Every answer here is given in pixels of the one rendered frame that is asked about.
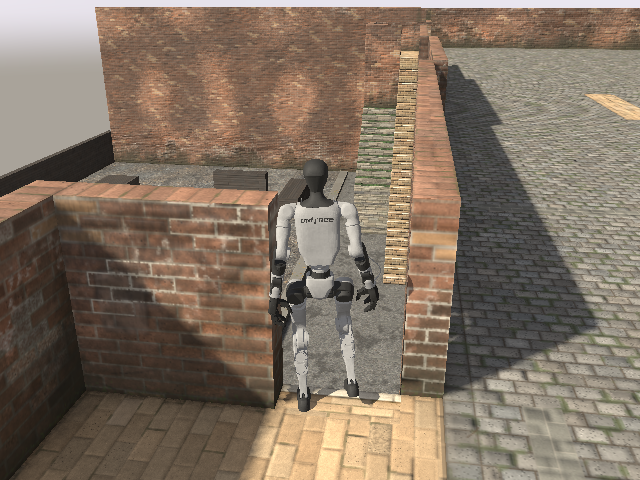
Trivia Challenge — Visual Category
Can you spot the robot left hand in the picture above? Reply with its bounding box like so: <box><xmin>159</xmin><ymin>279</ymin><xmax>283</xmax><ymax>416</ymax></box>
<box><xmin>268</xmin><ymin>297</ymin><xmax>293</xmax><ymax>327</ymax></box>

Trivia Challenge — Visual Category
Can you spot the right robot upper arm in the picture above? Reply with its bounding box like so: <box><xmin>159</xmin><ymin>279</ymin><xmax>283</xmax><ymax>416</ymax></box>
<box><xmin>338</xmin><ymin>201</ymin><xmax>364</xmax><ymax>258</ymax></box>

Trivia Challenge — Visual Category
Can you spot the robot right shin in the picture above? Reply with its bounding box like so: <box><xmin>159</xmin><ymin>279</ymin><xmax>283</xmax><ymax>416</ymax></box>
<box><xmin>339</xmin><ymin>316</ymin><xmax>356</xmax><ymax>385</ymax></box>

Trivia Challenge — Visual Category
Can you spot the left robot forearm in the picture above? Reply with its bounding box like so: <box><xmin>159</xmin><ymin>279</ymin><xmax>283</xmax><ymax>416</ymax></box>
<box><xmin>269</xmin><ymin>246</ymin><xmax>286</xmax><ymax>299</ymax></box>

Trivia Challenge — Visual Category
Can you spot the robot right foot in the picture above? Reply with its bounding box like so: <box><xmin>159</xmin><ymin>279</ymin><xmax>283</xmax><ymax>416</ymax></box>
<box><xmin>344</xmin><ymin>378</ymin><xmax>359</xmax><ymax>397</ymax></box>

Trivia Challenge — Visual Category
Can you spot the right robot forearm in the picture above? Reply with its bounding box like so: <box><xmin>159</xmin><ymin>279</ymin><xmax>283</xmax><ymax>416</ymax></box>
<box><xmin>354</xmin><ymin>242</ymin><xmax>376</xmax><ymax>289</ymax></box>

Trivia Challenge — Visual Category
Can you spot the robot right hand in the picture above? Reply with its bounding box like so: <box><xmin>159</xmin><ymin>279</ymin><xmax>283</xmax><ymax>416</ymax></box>
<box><xmin>356</xmin><ymin>285</ymin><xmax>379</xmax><ymax>312</ymax></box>

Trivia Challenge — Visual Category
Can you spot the left robot upper arm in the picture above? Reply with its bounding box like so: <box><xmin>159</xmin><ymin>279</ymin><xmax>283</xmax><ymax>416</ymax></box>
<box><xmin>275</xmin><ymin>203</ymin><xmax>296</xmax><ymax>261</ymax></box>

